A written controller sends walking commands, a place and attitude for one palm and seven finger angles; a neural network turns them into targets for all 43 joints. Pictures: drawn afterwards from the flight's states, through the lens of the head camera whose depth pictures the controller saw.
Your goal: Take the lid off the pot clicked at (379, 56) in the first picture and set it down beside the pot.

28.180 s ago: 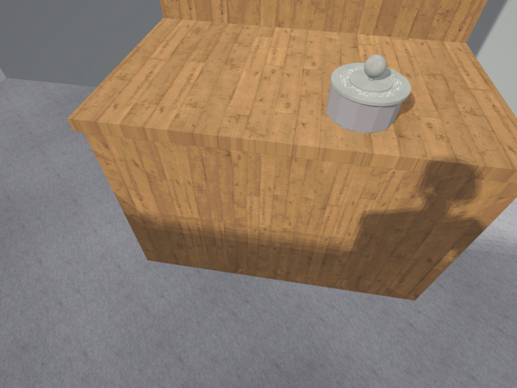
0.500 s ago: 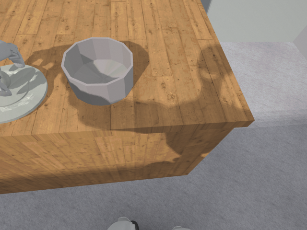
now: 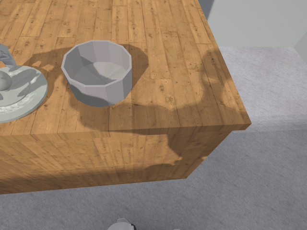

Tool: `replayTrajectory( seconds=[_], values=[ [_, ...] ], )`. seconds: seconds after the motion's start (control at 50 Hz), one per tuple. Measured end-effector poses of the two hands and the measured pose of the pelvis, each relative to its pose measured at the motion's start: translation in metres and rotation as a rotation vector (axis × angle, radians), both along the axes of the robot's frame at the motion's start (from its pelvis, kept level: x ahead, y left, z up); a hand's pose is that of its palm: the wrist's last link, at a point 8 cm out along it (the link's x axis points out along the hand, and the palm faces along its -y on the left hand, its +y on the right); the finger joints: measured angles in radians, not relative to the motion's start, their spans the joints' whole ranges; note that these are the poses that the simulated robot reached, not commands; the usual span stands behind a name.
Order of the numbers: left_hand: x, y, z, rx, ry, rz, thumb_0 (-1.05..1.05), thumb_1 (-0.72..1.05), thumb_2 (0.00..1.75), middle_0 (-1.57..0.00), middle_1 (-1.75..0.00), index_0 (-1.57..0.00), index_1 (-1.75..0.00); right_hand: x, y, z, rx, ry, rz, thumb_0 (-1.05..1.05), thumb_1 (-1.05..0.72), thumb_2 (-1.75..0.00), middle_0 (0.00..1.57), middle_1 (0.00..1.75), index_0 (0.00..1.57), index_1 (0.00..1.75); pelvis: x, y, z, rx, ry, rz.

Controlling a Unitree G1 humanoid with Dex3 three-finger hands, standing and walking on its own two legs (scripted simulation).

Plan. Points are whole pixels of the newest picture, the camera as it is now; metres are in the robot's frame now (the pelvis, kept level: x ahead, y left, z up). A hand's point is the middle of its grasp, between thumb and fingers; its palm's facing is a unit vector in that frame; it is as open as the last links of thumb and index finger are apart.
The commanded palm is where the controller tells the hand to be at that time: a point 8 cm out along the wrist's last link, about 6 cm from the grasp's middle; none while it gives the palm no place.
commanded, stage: raise the empty hand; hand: left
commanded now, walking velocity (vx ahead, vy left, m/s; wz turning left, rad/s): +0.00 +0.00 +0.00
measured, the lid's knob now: out of the picture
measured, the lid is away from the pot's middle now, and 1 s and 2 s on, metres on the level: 0.24 0.24 0.24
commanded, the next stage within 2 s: draw the hand back to the body in 1.10 s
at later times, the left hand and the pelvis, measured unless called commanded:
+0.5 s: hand out of the picture +0.45 +0.38 +0.17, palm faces -0.34 -0.13 -0.93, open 11.1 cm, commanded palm +0.47 +0.36 +0.24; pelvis +0.00 +0.02 +0.00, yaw +1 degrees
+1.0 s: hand out of the picture +0.46 +0.37 +0.23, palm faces -0.28 -0.12 -0.95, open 11.1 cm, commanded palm +0.47 +0.36 +0.29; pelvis +0.00 +0.03 +0.01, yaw +2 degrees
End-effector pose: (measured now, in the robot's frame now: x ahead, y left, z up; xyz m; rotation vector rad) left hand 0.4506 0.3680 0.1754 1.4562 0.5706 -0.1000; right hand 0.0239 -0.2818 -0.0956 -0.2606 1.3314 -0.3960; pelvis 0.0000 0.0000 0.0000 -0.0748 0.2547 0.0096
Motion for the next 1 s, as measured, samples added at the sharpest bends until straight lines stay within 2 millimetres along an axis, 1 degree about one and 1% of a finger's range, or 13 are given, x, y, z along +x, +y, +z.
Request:
replayTrajectory(
  seconds=[0.1,0.22,0.44,0.58,0.72,1.0],
  values=[
    [-0.002,0.006,0.010,-0.003,-0.003,0.023,0.00,-0.05,0.73,-0.40,-0.79,-0.40,-0.79,0.005,0.002,0.001,0.002,-0.013,0.008,0.01,-0.91,-0.90,0.20,0.30,0.21,0.30,0.000,0.002,0.001,-0.002,-0.007,0.004],
    [-0.002,0.012,0.022,0.001,-0.019,0.030,0.00,-0.05,0.73,-0.40,-0.79,-0.40,-0.79,0.006,0.009,0.001,0.013,-0.011,0.013,0.01,-0.91,-0.90,0.20,0.30,0.21,0.30,0.001,0.006,0.002,-0.004,-0.013,0.007],
    [0.001,0.011,0.048,0.011,-0.061,0.011,0.00,-0.05,0.73,-0.40,-0.80,-0.40,-0.79,0.002,0.025,-0.001,0.046,-0.005,0.013,0.01,-0.91,-0.90,0.20,0.30,0.21,0.30,0.000,0.016,0.004,-0.005,-0.025,0.012],
    [0.001,0.011,0.064,0.017,-0.087,0.006,0.00,-0.05,0.73,-0.40,-0.80,-0.40,-0.79,0.001,0.032,0.000,0.059,-0.017,0.020,0.01,-0.91,-0.90,0.20,0.30,0.21,0.30,-0.003,0.021,0.006,-0.004,-0.036,0.015],
    [-0.001,0.011,0.078,0.024,-0.094,0.021,0.00,-0.05,0.73,-0.40,-0.80,-0.40,-0.79,0.003,0.035,0.003,0.059,-0.031,0.033,0.01,-0.91,-0.90,0.20,0.30,0.21,0.30,-0.005,0.025,0.008,-0.002,-0.048,0.020],
    [0.003,0.003,0.109,0.034,-0.130,0.034,0.00,-0.05,0.73,-0.40,-0.80,-0.40,-0.79,0.006,0.035,0.007,0.052,-0.054,0.057,0.01,-0.91,-0.90,0.20,0.30,0.20,0.30,-0.004,0.028,0.012,0.006,-0.058,0.028]
  ],
)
